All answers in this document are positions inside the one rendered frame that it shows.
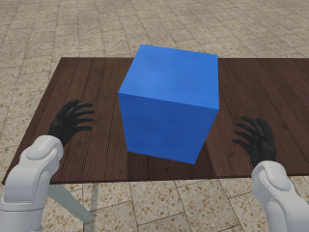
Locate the robot left forearm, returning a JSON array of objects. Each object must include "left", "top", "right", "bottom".
[{"left": 0, "top": 135, "right": 64, "bottom": 232}]

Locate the robot right forearm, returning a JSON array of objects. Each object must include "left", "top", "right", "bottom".
[{"left": 251, "top": 160, "right": 309, "bottom": 232}]

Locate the robot right hand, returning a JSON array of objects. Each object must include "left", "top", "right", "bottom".
[{"left": 232, "top": 116, "right": 277, "bottom": 168}]

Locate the carton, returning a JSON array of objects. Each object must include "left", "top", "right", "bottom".
[{"left": 118, "top": 44, "right": 219, "bottom": 164}]

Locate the table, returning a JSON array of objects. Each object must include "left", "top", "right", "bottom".
[{"left": 1, "top": 57, "right": 309, "bottom": 223}]

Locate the robot left hand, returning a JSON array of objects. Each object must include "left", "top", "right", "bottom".
[{"left": 46, "top": 99, "right": 95, "bottom": 147}]

